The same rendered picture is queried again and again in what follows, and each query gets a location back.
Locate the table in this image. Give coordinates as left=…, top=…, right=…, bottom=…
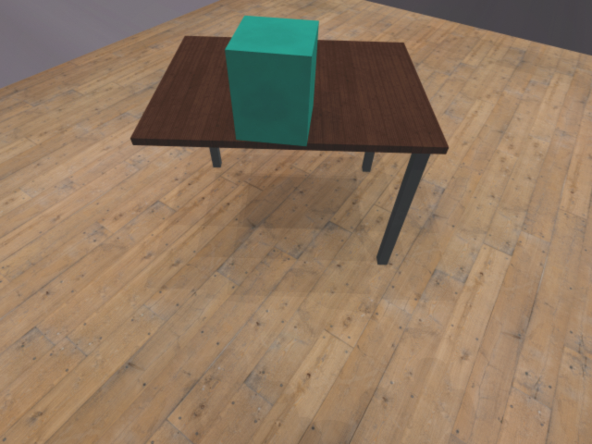
left=130, top=36, right=449, bottom=265

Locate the carton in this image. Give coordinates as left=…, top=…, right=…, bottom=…
left=225, top=16, right=319, bottom=146

